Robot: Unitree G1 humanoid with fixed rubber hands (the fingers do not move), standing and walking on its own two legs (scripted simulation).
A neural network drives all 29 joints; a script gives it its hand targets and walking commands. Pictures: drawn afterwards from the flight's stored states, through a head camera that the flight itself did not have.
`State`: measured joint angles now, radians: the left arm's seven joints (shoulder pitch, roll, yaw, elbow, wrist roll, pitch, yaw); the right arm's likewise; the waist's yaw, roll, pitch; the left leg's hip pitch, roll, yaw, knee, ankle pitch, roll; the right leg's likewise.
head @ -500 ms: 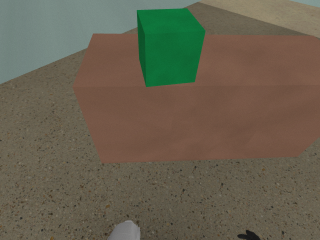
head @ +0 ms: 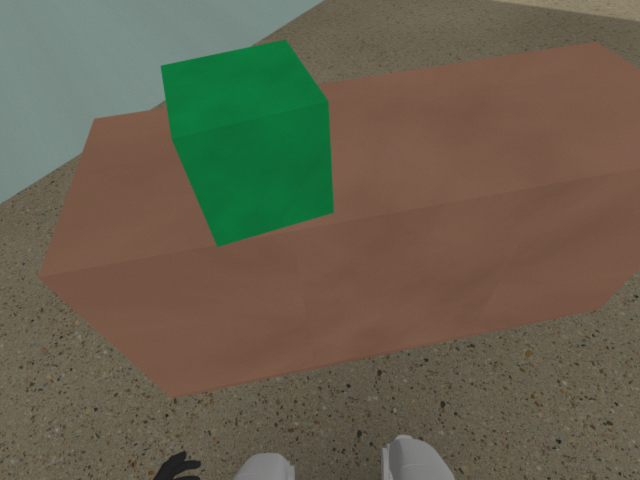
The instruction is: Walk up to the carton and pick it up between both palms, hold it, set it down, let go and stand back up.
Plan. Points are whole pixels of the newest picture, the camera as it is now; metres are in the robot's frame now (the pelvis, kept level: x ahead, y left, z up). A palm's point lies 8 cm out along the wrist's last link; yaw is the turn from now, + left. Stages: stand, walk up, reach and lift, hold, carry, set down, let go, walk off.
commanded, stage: walk up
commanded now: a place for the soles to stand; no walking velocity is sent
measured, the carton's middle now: (251, 143) +0.64 +0.13 +0.06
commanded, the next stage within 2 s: none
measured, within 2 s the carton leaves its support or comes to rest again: neither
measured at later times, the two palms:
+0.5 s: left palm out of the picture +0.13 +0.26 -0.09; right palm (466, 404) +0.22 -0.18 -0.08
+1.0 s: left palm out of the picture +0.12 +0.26 -0.08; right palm out of the picture +0.12 -0.21 -0.10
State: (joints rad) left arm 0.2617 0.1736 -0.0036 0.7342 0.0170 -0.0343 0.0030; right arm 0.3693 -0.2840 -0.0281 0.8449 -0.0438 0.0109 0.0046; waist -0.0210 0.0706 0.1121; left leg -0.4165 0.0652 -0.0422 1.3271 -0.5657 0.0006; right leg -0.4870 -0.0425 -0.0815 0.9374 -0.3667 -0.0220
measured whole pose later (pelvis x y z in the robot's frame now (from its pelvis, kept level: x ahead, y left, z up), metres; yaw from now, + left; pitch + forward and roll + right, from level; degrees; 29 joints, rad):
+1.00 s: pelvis +0.07 +0.03 +0.05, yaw +0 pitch -4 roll +0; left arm 0.22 0.21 -0.04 0.96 0.00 0.00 0.01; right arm 0.18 -0.23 0.02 1.03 0.00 0.03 0.00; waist 0.00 0.01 0.11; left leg -0.29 0.02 0.13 0.57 -0.21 0.04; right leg -0.23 -0.04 0.01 0.61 -0.31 0.03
